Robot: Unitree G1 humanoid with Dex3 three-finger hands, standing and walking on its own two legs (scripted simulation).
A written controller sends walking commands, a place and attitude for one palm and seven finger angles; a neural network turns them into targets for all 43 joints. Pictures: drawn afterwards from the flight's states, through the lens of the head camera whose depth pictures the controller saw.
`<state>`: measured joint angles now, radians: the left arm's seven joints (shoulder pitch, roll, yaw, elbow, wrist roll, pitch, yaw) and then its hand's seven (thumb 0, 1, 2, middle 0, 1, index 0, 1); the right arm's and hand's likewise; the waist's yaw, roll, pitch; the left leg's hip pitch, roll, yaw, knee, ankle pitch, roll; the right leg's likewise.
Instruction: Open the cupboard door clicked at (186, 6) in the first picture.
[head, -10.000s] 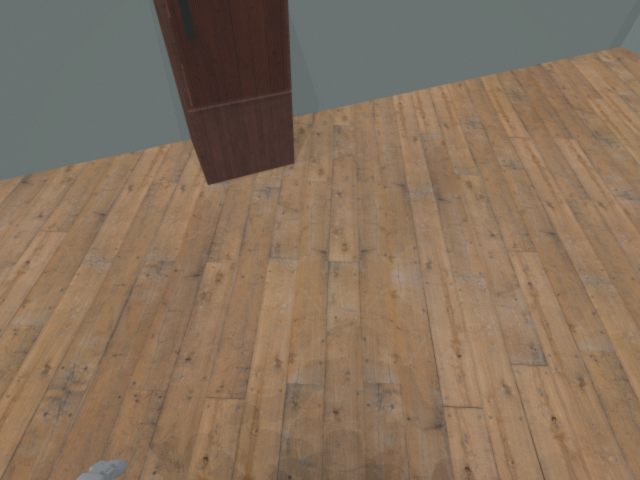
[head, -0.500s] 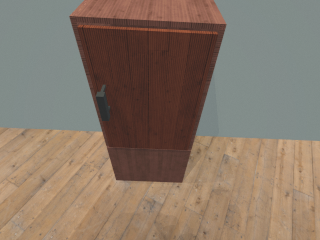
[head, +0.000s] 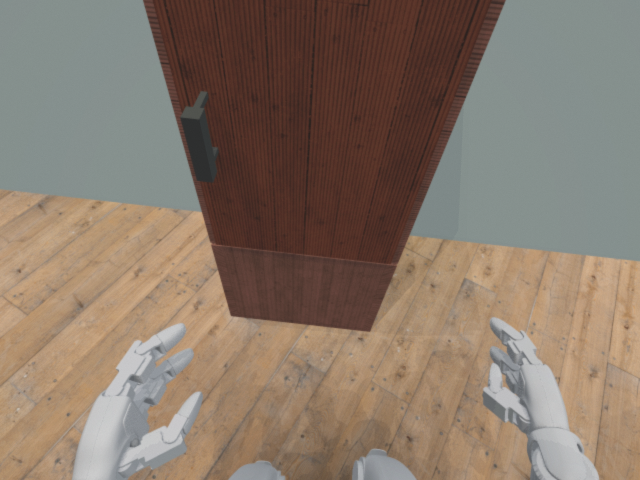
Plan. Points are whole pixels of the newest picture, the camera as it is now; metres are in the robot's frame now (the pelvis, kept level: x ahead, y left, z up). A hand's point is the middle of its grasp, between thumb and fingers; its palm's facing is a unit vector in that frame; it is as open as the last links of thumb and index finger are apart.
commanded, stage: raise the hand with hooked fingers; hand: left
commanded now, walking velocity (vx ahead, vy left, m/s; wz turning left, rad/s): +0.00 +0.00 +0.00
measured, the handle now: (204, 137) +0.57 +0.24 +0.07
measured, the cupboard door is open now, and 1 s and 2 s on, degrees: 0 0 0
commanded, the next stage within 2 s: move the hooked fingers beside the handle in 1.64 s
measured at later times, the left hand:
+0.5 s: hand (133, 365) +0.22 +0.22 +0.06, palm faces +0.04 -1.00 -0.08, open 11.8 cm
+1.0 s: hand (75, 315) +0.26 +0.28 +0.09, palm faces +0.03 -1.00 -0.06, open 13.9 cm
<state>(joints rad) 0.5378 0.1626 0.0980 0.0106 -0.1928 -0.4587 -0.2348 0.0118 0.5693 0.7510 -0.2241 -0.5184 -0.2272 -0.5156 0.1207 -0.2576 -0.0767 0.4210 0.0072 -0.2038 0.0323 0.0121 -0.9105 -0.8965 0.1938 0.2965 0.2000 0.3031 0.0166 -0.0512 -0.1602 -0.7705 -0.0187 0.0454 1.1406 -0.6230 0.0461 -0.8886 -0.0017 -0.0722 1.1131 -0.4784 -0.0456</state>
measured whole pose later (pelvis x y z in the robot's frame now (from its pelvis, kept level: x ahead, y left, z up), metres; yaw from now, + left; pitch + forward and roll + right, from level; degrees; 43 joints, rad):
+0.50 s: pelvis -0.01 -0.02 +0.01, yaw +2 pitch +16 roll -1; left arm 0.34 0.30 0.33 0.10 -0.35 -0.40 -0.37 0.00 -0.02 0.50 -0.26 -0.89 -0.26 -0.89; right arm 0.30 -0.27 -0.01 0.55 0.04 -0.19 -0.04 0.01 -0.90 -0.90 0.20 0.30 0.20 0.30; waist -0.04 0.01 -0.13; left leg -0.77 0.00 -0.01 1.06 -0.56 0.02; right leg -0.86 0.01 -0.12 1.00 -0.42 -0.07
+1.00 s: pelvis -0.01 +0.02 +0.03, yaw +2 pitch +12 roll -3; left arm 0.06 0.39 0.38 0.31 -0.34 -0.32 -0.47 -0.01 -0.48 0.31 -0.30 -1.19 -0.30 -1.18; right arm 0.26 -0.25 0.07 0.52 0.04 -0.20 -0.04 0.01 -0.90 -0.90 0.20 0.30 0.21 0.30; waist 0.00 0.01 -0.11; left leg -0.68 -0.03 0.00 0.99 -0.53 0.06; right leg -0.75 0.00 -0.11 0.91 -0.37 -0.02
